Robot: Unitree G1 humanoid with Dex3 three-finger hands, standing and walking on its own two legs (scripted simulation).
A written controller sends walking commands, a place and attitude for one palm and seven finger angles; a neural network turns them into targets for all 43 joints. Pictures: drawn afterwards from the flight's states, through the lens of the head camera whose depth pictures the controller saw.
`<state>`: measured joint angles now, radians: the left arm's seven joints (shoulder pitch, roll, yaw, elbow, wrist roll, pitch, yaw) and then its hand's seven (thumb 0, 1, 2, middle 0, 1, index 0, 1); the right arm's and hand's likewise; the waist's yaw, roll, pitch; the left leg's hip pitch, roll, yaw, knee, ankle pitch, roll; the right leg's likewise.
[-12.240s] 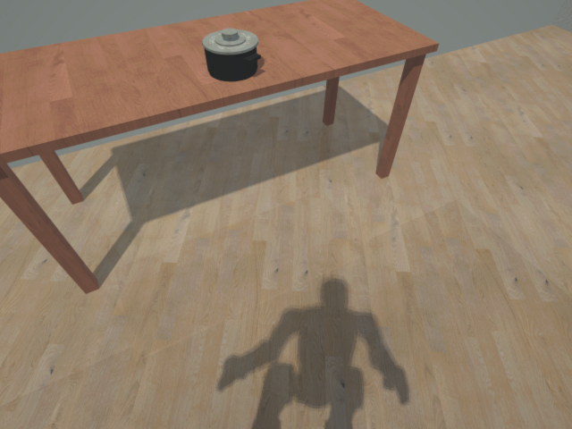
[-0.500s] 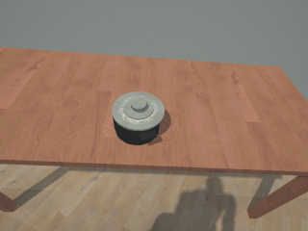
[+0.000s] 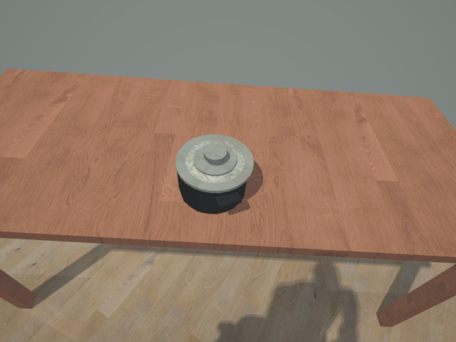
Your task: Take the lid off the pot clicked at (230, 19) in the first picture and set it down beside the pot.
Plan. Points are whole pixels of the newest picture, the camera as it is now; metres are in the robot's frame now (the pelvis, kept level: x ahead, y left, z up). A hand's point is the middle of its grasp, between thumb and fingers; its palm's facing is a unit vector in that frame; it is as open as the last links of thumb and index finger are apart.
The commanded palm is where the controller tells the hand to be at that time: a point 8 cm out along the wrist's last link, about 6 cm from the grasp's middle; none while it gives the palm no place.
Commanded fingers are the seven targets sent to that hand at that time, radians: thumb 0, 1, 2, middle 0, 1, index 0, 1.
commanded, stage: lift the closed hand beside the body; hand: left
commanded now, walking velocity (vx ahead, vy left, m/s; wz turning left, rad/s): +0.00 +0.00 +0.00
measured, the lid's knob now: (215, 153) +0.49 +0.07 +0.04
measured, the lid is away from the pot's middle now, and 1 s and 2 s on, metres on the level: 0.00 0.00 0.00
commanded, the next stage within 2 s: raise the hand higher, near the body in 0.52 s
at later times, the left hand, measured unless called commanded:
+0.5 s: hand out of the picture +0.10 +0.18 -0.04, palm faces +0.30 -0.91 -0.27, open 3.1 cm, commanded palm +0.06 +0.22 -0.01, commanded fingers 0.00 0.90 0.90 -1.30 -1.50 -1.30 -1.50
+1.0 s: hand (112, 330) +0.14 +0.18 +0.02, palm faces +0.31 -0.87 -0.37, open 3.1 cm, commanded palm +0.09 +0.21 +0.06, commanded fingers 0.00 0.90 0.90 -1.30 -1.50 -1.30 -1.50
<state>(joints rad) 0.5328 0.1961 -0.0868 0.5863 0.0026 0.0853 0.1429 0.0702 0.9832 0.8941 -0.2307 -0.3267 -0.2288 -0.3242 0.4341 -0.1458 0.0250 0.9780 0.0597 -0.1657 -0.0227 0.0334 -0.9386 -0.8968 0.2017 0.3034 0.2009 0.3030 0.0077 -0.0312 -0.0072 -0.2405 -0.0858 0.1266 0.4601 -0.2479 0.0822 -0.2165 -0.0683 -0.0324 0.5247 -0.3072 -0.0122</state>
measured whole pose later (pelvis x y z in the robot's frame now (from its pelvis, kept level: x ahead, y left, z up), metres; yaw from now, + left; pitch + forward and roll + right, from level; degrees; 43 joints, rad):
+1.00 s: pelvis +0.01 -0.07 +0.00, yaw +3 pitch +0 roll +0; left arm 0.65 0.27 0.17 -0.15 -0.03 -0.04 0.06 0.01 0.90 0.90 -1.29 -1.50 -1.29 -1.50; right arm 0.17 -0.20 0.03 0.48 0.02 -0.17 -0.03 0.01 -0.90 -0.90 0.20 0.30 0.35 0.39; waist 0.05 0.03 -0.02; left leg -0.22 -0.01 0.03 0.49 -0.26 0.03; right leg -0.12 0.03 -0.08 0.44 -0.31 -0.04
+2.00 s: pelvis -0.03 -0.05 +0.01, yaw +3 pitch -1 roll -1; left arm 0.30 0.65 0.06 -0.25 0.77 -0.01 -0.23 0.00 0.38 1.11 -1.10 -0.91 -1.10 -0.91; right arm 0.06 -0.28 0.00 0.43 0.05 0.05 0.01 0.01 -0.90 -0.90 0.20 0.30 0.24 0.33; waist 0.06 0.11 -0.02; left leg -0.25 -0.03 0.04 0.45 -0.18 0.06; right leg -0.17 0.01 -0.07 0.42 -0.23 -0.02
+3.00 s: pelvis -0.02 -0.05 +0.00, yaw +4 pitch +0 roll +0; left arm -0.29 0.60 -0.15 0.10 0.83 0.14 -0.33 0.00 -0.30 1.39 -0.82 -0.08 -0.82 -0.08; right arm 0.06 -0.29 0.02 0.41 0.08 0.06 0.05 0.01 -0.90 -0.90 0.20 0.30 0.25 0.34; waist 0.01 0.08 -0.01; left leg -0.26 -0.05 0.04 0.44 -0.18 0.07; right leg -0.18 -0.01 -0.08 0.44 -0.26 -0.01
